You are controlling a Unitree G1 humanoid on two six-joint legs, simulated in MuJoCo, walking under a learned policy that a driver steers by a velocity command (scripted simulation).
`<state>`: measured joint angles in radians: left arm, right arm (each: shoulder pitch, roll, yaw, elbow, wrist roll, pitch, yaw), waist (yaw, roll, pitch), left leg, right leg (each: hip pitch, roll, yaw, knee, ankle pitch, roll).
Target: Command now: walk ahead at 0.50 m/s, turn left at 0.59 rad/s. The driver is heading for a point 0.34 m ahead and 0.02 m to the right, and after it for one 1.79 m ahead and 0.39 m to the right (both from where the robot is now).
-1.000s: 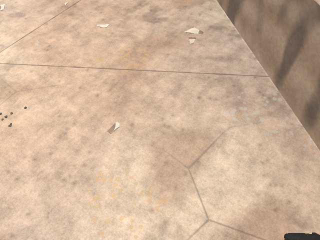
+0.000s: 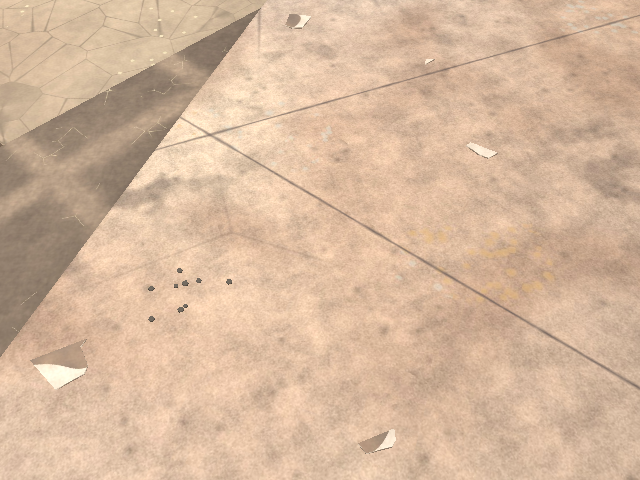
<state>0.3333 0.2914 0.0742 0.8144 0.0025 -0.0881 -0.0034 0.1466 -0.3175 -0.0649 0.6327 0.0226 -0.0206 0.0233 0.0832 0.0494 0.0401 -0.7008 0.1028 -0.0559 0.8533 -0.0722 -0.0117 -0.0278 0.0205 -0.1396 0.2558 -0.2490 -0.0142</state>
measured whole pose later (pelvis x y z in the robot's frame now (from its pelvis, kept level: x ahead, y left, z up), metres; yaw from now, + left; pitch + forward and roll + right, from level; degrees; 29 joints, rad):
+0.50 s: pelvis +0.28 +0.07 +0.00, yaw +4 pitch +1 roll +1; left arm 0.18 0.30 0.06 0.79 -0.02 -0.05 -0.01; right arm 0.30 -0.26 -0.05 0.75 -0.02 -0.08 0.01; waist -0.03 -0.05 0.03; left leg -0.05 -0.07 0.10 0.25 -0.22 0.08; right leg -0.71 -0.11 0.08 0.84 0.02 0.03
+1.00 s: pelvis +0.45 +0.06 -0.01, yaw -13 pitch +3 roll +1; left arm 0.18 0.31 0.07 0.64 -0.01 0.02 0.02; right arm 0.13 -0.29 -0.04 0.70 -0.01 0.00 -0.03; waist 0.03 0.00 0.03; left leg -0.54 0.02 -0.12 0.83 -0.34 -0.08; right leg -0.41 0.12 0.13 0.47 -0.11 -0.08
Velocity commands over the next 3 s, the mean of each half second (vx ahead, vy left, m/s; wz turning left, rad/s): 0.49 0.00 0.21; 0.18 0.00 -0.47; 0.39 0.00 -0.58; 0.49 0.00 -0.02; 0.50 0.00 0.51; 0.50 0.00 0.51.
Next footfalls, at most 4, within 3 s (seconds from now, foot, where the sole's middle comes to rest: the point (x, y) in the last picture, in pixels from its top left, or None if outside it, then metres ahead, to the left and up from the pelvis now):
0.16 left None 0.26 0.15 -0.78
0.68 right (378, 441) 0.55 -0.03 -0.78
1.12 left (275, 416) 0.58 0.19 -0.78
1.60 right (455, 376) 0.71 -0.20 -0.78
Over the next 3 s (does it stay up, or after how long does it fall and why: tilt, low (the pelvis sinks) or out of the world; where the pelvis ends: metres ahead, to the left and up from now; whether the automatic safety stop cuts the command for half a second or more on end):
stays up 1.35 -0.33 0.00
